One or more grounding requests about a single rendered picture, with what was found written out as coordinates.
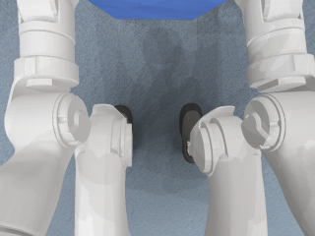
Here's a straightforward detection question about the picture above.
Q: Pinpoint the robot right forearm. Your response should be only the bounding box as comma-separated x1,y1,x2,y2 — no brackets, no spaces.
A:
234,0,315,92

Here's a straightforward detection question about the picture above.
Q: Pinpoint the right robot upper arm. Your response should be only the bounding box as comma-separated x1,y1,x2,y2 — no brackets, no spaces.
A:
241,90,315,236

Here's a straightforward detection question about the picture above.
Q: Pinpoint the robot left foot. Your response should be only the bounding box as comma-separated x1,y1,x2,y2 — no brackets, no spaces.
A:
114,105,133,133

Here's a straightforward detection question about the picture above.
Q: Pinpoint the left robot upper arm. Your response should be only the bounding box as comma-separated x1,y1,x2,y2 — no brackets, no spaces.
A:
0,91,92,236

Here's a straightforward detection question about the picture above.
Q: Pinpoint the robot left forearm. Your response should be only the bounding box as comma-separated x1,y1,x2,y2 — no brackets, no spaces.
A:
4,0,80,136

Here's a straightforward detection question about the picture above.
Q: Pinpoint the carton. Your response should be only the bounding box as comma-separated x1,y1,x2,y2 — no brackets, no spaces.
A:
88,0,227,20

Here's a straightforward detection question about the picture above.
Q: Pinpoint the robot right thigh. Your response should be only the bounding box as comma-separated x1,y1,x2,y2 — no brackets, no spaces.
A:
194,116,268,236

